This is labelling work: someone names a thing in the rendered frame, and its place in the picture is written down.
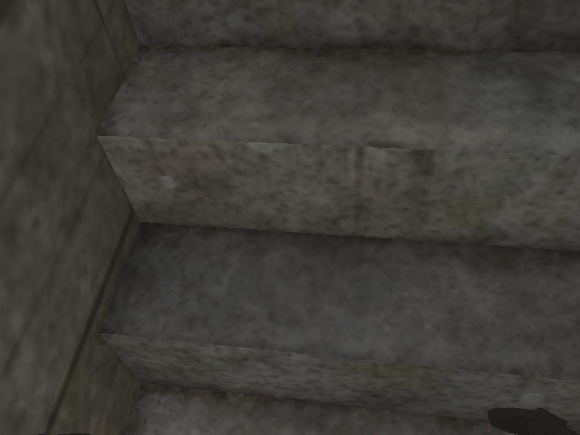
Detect right robot hand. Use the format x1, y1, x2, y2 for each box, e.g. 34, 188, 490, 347
488, 407, 580, 435

